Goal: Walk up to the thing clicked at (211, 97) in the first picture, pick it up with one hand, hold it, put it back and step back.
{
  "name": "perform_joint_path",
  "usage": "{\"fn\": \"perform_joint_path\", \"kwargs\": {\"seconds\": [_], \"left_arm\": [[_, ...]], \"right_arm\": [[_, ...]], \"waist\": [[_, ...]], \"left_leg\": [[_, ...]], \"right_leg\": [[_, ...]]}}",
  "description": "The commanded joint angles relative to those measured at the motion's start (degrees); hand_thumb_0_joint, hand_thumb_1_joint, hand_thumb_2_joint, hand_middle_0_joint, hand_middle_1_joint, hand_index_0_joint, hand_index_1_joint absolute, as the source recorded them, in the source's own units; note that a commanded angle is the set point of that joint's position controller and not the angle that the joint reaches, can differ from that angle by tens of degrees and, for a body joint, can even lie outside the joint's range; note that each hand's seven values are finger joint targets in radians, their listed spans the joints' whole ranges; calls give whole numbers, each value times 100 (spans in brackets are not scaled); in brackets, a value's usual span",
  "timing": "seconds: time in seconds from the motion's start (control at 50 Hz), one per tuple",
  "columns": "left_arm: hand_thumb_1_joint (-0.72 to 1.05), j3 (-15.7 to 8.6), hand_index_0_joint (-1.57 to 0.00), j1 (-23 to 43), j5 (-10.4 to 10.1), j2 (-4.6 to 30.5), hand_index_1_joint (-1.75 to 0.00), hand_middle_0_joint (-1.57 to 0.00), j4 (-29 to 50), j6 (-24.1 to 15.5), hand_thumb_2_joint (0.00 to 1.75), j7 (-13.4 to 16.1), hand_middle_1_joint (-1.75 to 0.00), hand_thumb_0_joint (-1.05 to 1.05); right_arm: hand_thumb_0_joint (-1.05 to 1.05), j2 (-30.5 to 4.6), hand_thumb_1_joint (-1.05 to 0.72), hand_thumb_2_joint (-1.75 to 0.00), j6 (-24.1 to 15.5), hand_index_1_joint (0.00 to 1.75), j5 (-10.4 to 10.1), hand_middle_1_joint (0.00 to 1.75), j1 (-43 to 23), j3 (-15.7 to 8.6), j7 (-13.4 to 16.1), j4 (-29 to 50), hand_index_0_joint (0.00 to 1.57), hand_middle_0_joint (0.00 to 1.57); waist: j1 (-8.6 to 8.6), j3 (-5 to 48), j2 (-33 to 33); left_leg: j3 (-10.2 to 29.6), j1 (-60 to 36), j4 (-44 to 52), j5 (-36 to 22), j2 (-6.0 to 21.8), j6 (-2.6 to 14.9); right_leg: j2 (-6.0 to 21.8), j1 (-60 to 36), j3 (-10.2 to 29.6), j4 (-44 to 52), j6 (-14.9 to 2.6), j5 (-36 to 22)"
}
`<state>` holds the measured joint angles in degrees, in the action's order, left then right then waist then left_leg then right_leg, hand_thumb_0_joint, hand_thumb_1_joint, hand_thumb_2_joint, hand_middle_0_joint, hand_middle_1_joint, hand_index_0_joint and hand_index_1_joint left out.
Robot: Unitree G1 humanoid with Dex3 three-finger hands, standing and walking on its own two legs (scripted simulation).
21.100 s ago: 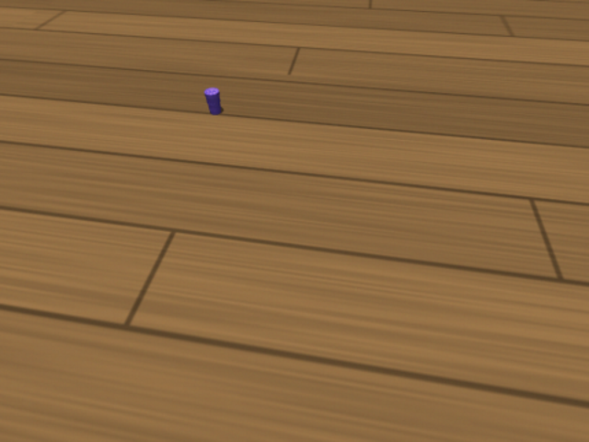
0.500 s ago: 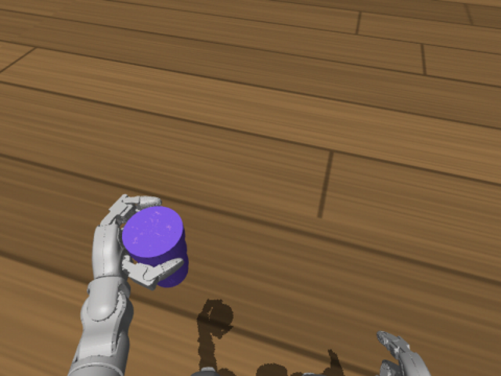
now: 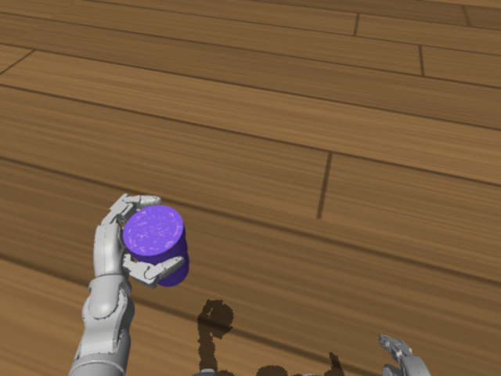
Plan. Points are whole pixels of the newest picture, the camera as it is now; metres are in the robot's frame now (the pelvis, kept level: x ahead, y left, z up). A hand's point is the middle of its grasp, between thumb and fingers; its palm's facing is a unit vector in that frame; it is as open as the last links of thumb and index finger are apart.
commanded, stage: hold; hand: left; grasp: from the side
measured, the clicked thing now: (163, 251) +0.33 +0.16 +0.00
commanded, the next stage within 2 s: crouch in 0.08 s
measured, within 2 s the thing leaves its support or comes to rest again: neither
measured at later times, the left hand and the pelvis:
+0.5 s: hand (155, 251) +0.33 +0.18 -0.01, palm faces +0.17 -0.99 -0.01, open 11.7 cm; pelvis -0.01 +0.00 -0.02, yaw +0 degrees
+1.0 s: hand (172, 280) +0.37 +0.20 -0.25, palm faces +0.22 -0.98 -0.03, open 11.7 cm; pelvis -0.05 +0.00 -0.22, yaw -3 degrees
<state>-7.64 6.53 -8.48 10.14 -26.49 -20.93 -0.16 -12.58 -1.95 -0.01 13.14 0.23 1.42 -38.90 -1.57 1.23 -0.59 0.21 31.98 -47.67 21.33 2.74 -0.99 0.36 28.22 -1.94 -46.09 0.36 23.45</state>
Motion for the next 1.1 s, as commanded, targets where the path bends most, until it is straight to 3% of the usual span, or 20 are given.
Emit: {"fn": "perform_joint_path", "kwargs": {"seconds": [0.0,0.06,0.12,0.16,0.24,0.3,0.36,0.44,0.46,0.5,0.66,0.7,0.72,0.78,0.9,0.96,0.98,1.02,1.06,1.08], "left_arm": [[-2,-383,-121,1986,-167,875,-138,-119,1843,-692,118,-36,-138,0],[-3,-378,-120,2184,-174,962,-138,-119,2368,-764,117,-20,-137,0],[-5,-285,-119,1815,-199,678,-137,-118,1726,-664,117,-22,-136,0],[-2,-369,-119,2179,-162,921,-138,-119,2263,-733,121,26,-136,0],[5,-202,-117,1957,-136,630,-130,-116,1621,-674,115,14,-130,0],[4,-349,-117,2089,-122,698,-129,-115,1551,-782,115,94,-129,0],[6,-237,-118,2008,-46,495,-132,-117,837,-936,118,79,-132,0],[5,-406,-120,2450,35,661,-133,-118,493,-1405,119,39,-133,0],[2,-613,-120,2449,19,815,-134,-119,383,-1524,119,53,-134,0],[-1,-597,-120,2541,21,747,-135,-119,41,-1752,119,10,-134,0],[-4,-963,-120,3342,-42,1266,-134,-119,-587,-2663,119,-180,-133,0],[-2,-1013,-117,3395,-76,1303,-132,-117,-810,-2740,118,-227,-131,0],[-3,-1200,-117,3607,-73,1563,-131,-116,-703,-2795,118,-203,-130,0],[-3,-1259,-116,3621,-106,1494,-132,-116,-1009,-2817,120,-213,-130,0],[5,-1563,-119,3979,-86,1832,-136,-118,-1263,-2884,125,-360,-134,0],[4,-1643,-118,4497,-60,1927,-138,-118,-1476,-2897,128,-388,-136,0],[4,-1906,-117,4411,-12,2198,-137,-117,-1682,-2908,128,-348,-135,0],[1,-1818,-117,4695,78,2151,-138,-117,-1940,-2942,128,-354,-136,0],[3,-2149,-117,4837,130,2601,-139,-117,-1987,-3019,129,-363,-137,0],[1,-2030,-119,4808,162,2423,-140,-119,-2265,-3015,129,-394,-138,0]], "right_arm": [[0,-776,-94,-91,-267,30,-5,30,-205,-304,53,723,20,20],[0,-733,-94,-91,-264,30,-8,30,-198,-275,70,740,20,20],[0,-769,-94,-91,-284,30,-13,30,-219,-278,77,740,20,20],[0,-758,-93,-92,-275,30,-14,30,-186,-290,87,706,20,20],[0,-717,-89,-91,-287,30,20,30,-186,-270,97,613,20,20],[0,-708,-89,-91,-274,30,47,30,-161,-292,65,561,20,20],[0,-761,-88,-91,-281,30,102,30,-121,-365,-27,486,20,20],[0,-804,-88,-90,-269,30,158,30,-121,-437,-155,456,20,20],[0,-810,-89,-91,-260,30,159,30,-123,-450,-172,457,20,20],[0,-828,-90,-91,-281,30,194,30,-67,-463,-229,428,20,20],[0,-1000,-90,-91,-277,30,300,30,-80,-458,-357,402,20,20],[0,-1059,-90,-91,-256,30,319,30,-82,-459,-374,347,20,20],[0,-1088,-91,-91,-248,30,346,30,-73,-475,-387,324,20,20],[0,-1142,-92,-91,-202,30,368,30,-82,-466,-433,238,20,20],[0,-1211,-93,-92,-124,30,454,30,22,-429,-466,46,20,20],[0,-1197,-94,-92,-124,30,510,30,29,-375,-502,-46,20,20],[0,-1216,-94,-92,-107,30,528,30,31,-371,-505,-93,20,20],[0,-1198,-94,-92,-70,30,559,30,-35,-337,-518,-88,20,20],[0,-1242,-93,-92,-27,30,600,30,-85,-295,-527,-143,20,20],[0,-1243,-94,-92,-25,30,615,30,-89,-298,-538,-150,20,20]], "waist": [[47,1783,-108],[59,1953,-322],[-8,1721,-21],[32,1924,-291],[-78,1570,-5],[-18,1570,-103],[-108,1520,40],[-121,1682,-153],[-55,1765,-137],[-113,1996,-59],[-143,3358,-543],[-158,3633,-512],[-115,3782,-610],[-160,4111,-559],[-215,4735,-602],[-338,4711,-638],[-229,4736,-555],[-353,4602,-545],[-255,4670,-746],[-322,4592,-713]], "left_leg": [[-12,-988,619,-1107,-203,123],[-20,-1132,645,-1119,-211,102],[-2,-1056,633,-1133,-191,128],[1,-1187,652,-1183,-194,103],[-12,-947,587,-996,-198,136],[-15,-786,464,-1038,-202,134],[50,-518,254,-958,-171,150],[149,-137,-149,-627,-138,95],[120,100,-310,-560,-161,102],[159,468,-675,-375,-164,116],[278,2090,-2469,-60,-195,141],[298,2422,-2836,-83,-164,154],[261,2616,-3022,-106,-160,152],[323,2979,-3524,-239,-138,181],[384,3563,-4444,-633,-99,208],[381,4085,-4848,-315,-83,212],[337,4328,-4994,-252,-78,227],[351,4653,-5184,104,-61,215],[361,4754,-5352,213,-53,176],[374,4878,-5454,357,-42,165]], "right_leg": [[-81,-470,21,664,-55,-1522],[-76,-525,28,638,-69,-1510],[-97,-472,12,648,-50,-1540],[-86,-464,6,633,-78,-1548],[-80,-302,29,650,-39,-1456],[-58,-126,24,542,-52,-1496],[-85,288,-19,301,-70,-1357],[-105,1050,-58,-234,-147,-900],[-97,1136,-28,-346,-153,-861],[-112,1564,-37,-714,-161,-668],[-145,3390,50,-2371,-215,-191],[-168,3717,100,-2703,-202,-175],[-151,3737,188,-2806,-187,-185],[-197,4315,119,-3339,-200,-263],[-239,4945,56,-4241,-198,-549],[-247,5337,77,-4577,-192,-287],[-247,5321,108,-4662,-177,-225],[-262,5711,78,-4851,-197,112],[-278,6003,-18,-5191,-233,299],[-294,6247,-50,-5302,-245,444]]}}
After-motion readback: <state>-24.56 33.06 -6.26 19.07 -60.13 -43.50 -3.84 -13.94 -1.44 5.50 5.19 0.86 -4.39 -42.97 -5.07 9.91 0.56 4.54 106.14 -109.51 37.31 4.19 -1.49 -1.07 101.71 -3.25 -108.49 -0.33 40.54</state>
